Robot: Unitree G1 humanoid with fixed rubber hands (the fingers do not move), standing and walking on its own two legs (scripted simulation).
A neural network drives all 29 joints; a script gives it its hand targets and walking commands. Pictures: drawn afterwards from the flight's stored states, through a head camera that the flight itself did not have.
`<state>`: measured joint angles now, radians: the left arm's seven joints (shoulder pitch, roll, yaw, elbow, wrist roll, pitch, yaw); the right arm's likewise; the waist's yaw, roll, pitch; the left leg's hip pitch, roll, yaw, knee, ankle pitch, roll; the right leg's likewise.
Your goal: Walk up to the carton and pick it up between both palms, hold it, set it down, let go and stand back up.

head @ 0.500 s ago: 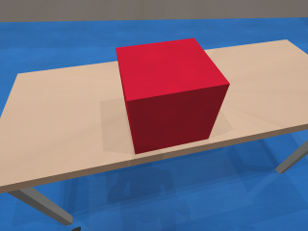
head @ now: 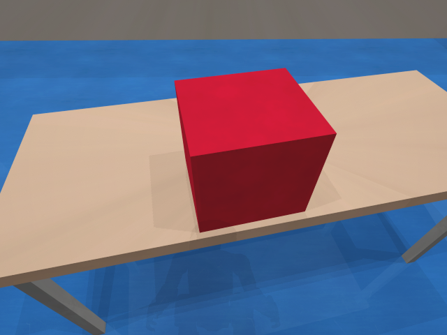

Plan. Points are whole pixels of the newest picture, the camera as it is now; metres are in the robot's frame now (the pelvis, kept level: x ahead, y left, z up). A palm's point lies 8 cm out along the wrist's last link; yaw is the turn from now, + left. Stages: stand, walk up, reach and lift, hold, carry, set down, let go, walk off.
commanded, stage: walk up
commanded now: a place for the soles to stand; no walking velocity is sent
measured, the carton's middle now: (243, 149) +0.52 -0.02 +0.03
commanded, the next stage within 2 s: none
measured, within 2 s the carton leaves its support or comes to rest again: neither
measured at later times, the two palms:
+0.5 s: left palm out of the picture +0.13 +0.10 -0.11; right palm out of the picture +0.10 -0.42 -0.12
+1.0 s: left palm out of the picture -0.04 +0.08 -0.13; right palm out of the picture +0.10 -0.40 -0.12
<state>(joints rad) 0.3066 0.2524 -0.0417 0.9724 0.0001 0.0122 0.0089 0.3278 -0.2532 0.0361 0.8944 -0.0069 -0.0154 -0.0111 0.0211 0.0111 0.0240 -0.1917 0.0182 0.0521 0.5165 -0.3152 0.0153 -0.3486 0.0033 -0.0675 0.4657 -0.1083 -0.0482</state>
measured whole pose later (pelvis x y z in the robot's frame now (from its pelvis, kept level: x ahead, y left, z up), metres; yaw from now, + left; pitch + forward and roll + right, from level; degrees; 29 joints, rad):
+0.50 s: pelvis +0.01 -0.15 +0.00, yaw +8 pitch -2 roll +2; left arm 0.08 0.22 -0.01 0.75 0.02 0.07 -0.03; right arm 0.32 -0.31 -0.06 0.72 -0.03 0.01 -0.08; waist -0.01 0.00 0.14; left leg -0.48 0.01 -0.10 1.10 -0.60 -0.03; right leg -0.35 -0.08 -0.03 0.61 -0.23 0.00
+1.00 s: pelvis +0.00 -0.18 +0.00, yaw +20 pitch +0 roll +1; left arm 0.30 0.27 -0.03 0.85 0.03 0.02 -0.01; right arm 0.40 -0.21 -0.01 0.83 -0.02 -0.01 -0.01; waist 0.00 -0.04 0.01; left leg -0.20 -0.06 -0.08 0.50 -0.29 0.02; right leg -0.34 -0.06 -0.07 0.60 -0.35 -0.01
